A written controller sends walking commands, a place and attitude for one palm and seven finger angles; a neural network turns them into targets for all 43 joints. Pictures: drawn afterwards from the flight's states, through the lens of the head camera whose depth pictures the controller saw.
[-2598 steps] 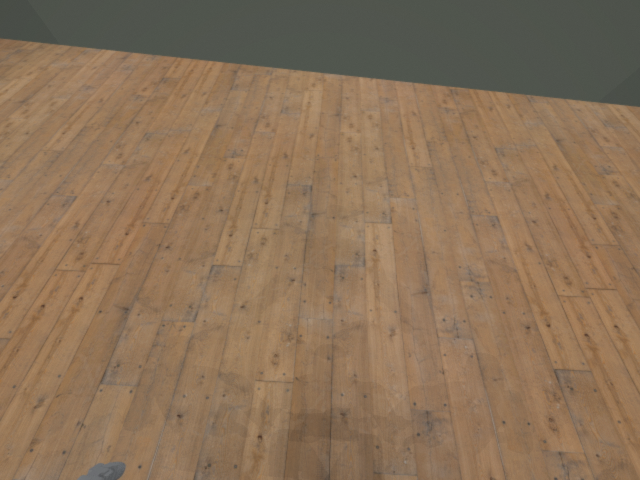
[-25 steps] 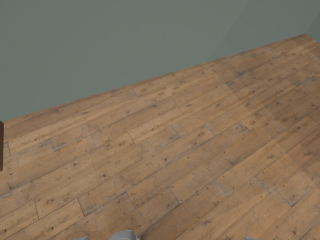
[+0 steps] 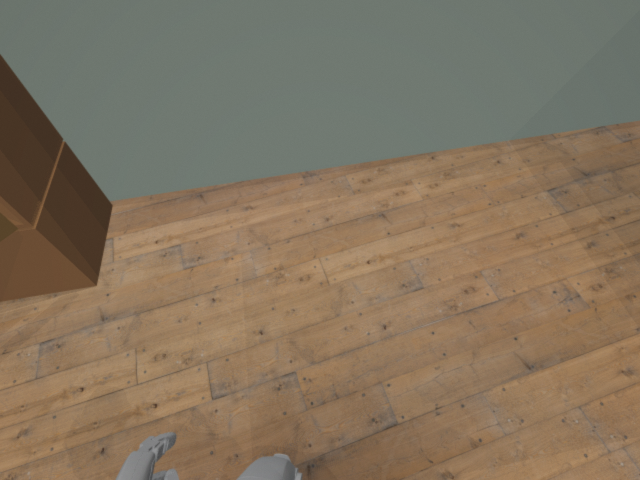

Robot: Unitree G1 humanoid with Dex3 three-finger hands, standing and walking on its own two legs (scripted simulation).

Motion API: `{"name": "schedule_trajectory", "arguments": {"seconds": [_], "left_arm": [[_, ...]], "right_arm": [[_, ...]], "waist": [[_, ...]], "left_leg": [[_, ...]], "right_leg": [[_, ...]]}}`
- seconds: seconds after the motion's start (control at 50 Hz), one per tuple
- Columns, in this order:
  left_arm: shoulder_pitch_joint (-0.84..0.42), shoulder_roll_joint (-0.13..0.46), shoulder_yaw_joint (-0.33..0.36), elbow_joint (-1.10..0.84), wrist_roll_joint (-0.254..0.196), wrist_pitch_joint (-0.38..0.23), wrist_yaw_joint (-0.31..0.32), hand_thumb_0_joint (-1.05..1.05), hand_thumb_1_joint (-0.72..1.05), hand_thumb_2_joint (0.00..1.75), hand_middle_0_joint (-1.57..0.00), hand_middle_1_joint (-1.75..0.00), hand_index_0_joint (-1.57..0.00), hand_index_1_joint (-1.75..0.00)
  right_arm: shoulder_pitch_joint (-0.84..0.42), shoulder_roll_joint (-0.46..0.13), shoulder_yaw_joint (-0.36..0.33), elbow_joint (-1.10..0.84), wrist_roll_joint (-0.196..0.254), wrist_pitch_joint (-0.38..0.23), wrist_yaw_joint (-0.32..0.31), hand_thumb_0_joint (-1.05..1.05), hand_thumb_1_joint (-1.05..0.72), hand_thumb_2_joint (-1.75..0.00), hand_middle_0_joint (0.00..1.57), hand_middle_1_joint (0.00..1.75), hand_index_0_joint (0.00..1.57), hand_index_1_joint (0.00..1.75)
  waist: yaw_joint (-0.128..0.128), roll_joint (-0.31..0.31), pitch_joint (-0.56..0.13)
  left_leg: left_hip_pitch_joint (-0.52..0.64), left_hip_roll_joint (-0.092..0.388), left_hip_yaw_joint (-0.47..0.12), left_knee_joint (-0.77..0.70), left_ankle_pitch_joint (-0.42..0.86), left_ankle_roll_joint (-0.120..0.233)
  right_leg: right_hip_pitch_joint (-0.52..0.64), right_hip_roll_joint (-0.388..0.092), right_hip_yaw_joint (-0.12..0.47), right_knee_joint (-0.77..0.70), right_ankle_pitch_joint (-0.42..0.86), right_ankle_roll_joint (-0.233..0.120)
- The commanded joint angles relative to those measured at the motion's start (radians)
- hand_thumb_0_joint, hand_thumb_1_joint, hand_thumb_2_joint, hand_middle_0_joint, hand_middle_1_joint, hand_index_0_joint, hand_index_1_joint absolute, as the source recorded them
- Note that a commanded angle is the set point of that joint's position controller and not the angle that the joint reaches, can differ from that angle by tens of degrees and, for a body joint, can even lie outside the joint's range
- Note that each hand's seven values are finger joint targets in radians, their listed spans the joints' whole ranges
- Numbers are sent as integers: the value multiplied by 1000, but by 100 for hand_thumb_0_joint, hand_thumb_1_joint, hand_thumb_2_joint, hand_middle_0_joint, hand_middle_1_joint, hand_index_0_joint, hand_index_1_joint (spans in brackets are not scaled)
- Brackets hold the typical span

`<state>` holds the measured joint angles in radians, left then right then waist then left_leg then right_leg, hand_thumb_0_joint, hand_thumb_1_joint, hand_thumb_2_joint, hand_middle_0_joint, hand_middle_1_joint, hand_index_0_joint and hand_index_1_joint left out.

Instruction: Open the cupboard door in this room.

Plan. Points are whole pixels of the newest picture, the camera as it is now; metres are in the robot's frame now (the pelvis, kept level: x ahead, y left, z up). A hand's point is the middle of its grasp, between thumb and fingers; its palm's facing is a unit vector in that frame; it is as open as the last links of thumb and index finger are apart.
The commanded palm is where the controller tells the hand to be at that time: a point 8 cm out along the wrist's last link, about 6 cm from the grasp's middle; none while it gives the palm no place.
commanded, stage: turn to face it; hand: left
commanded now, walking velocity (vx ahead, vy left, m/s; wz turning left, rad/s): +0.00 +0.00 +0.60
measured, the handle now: out of the picture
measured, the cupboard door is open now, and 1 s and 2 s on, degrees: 45 45 45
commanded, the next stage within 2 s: take the last steps up to it in 1.40 s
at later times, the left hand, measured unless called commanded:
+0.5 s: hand out of the picture +0.00 +0.26 -0.17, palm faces +0.35 -0.90 -0.26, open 7.4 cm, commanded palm none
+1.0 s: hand out of the picture -0.01 +0.18 -0.15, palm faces +0.59 -0.77 -0.23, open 7.4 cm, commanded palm none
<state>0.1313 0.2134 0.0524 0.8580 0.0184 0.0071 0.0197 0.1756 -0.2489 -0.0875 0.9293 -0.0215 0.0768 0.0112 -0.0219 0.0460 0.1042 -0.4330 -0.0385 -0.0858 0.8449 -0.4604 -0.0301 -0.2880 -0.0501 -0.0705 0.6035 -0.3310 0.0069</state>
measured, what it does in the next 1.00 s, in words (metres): steps on the spot, turning left: left foot, then right foot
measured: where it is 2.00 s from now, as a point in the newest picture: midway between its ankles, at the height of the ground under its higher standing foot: outside the picture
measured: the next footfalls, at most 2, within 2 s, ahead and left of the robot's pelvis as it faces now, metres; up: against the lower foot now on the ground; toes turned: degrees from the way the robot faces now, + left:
left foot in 0.34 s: +0.02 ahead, +0.13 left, +0.00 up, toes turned +19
right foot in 0.76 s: +0.12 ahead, -0.11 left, +0.00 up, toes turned +25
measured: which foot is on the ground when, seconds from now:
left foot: up 0.00-0.32, down 0.34-0.74, up 0.76-1.00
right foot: down 0.00-0.34, up 0.36-0.74, down 0.76-1.00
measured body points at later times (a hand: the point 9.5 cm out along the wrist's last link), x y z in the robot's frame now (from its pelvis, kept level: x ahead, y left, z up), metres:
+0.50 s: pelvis +0.01 +0.02 +0.01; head +0.06 +0.06 +0.45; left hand -0.02 +0.30 -0.15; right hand +0.20 -0.19 -0.12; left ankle -0.02 +0.12 -0.73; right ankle +0.02 -0.14 -0.65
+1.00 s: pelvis +0.04 -0.01 +0.01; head +0.08 +0.01 +0.45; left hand -0.04 +0.22 -0.13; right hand +0.26 -0.18 -0.14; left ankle -0.05 +0.09 -0.68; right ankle +0.08 -0.13 -0.73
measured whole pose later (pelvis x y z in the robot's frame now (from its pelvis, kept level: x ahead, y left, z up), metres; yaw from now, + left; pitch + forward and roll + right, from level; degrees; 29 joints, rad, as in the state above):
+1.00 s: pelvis +0.04 -0.01 +0.01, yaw +37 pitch +0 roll +1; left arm 0.19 0.18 0.03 0.88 0.02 0.00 0.02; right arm 0.14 -0.25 -0.08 0.95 -0.02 0.09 0.03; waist -0.02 -0.01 0.12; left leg -0.43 0.02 0.05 0.94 -0.46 -0.06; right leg -0.19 -0.13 -0.19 0.53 -0.33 0.02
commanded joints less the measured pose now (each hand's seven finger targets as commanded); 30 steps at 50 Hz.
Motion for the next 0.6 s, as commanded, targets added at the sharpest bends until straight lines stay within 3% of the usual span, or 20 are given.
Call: {"name": "schedule_trajectory", "arguments": {"seconds": [0.0,0.02,0.04,0.12,0.18,0.22,0.26,0.28,0.3,0.32,0.34,0.38,0.42,0.46,0.58], "left_arm": [[23,152,27,-62,-3,-16,15,0,90,90,-20,-30,-20,-30],[18,141,26,-65,0,-18,16,0,90,90,-20,-30,-20,-30],[36,137,25,-62,0,-22,17,0,90,90,-20,-30,-20,-30],[123,164,37,-29,6,-24,18,0,90,90,-20,-30,-20,-30],[151,197,51,-14,10,-21,15,0,90,90,-20,-30,-20,-30],[149,207,57,-7,13,-17,11,0,90,90,-20,-30,-20,-30],[127,215,63,-8,4,-14,4,0,90,90,-20,-30,-20,-30],[110,204,63,-17,-3,-12,0,0,90,90,-20,-30,-20,-30],[106,150,54,-51,-10,-5,-8,0,90,90,-20,-30,-20,-30],[25,104,26,-95,-6,0,-7,0,90,90,-20,-30,-20,-30],[-31,119,31,-93,2,14,4,0,90,90,-20,-30,-20,-30],[-19,117,37,-53,-4,19,-1,0,90,90,-20,-30,-20,-30],[29,119,39,-21,0,26,-10,0,90,90,-20,-30,-20,-30],[42,115,39,-17,-1,26,-12,0,90,90,-20,-30,-20,-30],[-14,101,31,-53,-6,18,-9,0,90,90,-20,-30,-20,-30]], "right_arm": [[-42,-83,-26,-79,2,-16,14,0,-90,-90,20,30,20,30],[-27,-70,-21,-72,7,-14,18,0,-90,-90,20,30,20,30],[-44,-61,-16,-69,7,-13,21,0,-90,-90,20,30,20,30],[-110,-38,-2,-81,11,-17,23,0,-90,-90,20,30,20,30],[-143,-28,7,-94,14,-25,24,0,-90,-90,20,30,20,30],[-125,-28,8,-96,16,-32,23,0,-90,-90,20,30,20,30],[-61,-55,4,-87,11,-39,19,0,-90,-90,20,30,20,30],[3,-94,-8,-73,6,-46,18,0,-90,-90,20,30,20,30],[76,-212,-36,-67,-4,-56,12,0,-90,-90,20,30,20,30],[146,-278,-51,-52,0,-49,4,0,-90,-90,20,30,20,30],[168,-256,-46,-35,1,-51,-11,0,-90,-90,20,30,20,30],[49,-216,-33,-70,-2,-55,-28,0,-90,-90,20,30,20,30],[-17,-182,-19,-88,0,-62,-27,0,-90,-90,20,30,20,30],[-21,-178,-17,-85,0,-66,-25,0,-90,-90,20,30,20,30],[10,-188,-29,-70,-6,-57,-19,0,-90,-90,20,30,20,30]], "waist": [[4,-271,-88],[-2,-258,-108],[7,-247,-103],[51,-221,-133],[70,-245,-126],[63,-253,-137],[23,-238,-162],[-20,-156,-195],[-60,127,-255],[-93,252,-238],[-102,165,-246],[-42,149,-170],[4,92,-156],[14,66,-151],[-7,88,-163]], "left_leg": [[-175,63,39,429,29,-29],[-161,66,60,404,50,-36],[-155,68,78,363,58,-42],[-114,66,133,138,9,-47],[-49,58,178,-24,-8,-33],[18,46,198,-127,11,-21],[149,32,213,-282,141,-4],[301,60,178,-396,289,19],[492,303,-154,-429,601,138],[503,470,-325,-452,911,261],[470,450,-310,-445,878,272],[343,357,-213,-473,723,231],[296,288,-131,-492,641,190],[287,268,-116,-498,618,184],[296,251,-186,-466,622,194]], "right_leg": [[117,-278,155,-275,373,-111],[138,-262,97,-260,436,-103],[157,-254,67,-252,495,-97],[272,-288,26,-208,626,-112],[267,-315,0,-173,675,-119],[251,-324,-15,-135,658,-108],[192,-306,-74,-47,603,-59],[94,-290,-109,81,529,-15],[-162,-162,-153,308,94,62],[-315,-83,-65,485,-350,83],[-340,-84,38,559,-321,73],[-328,-85,86,597,-179,77],[-282,-74,83,574,-79,81],[-256,-58,75,510,-61,83],[-174,-3,55,264,-96,80]]}}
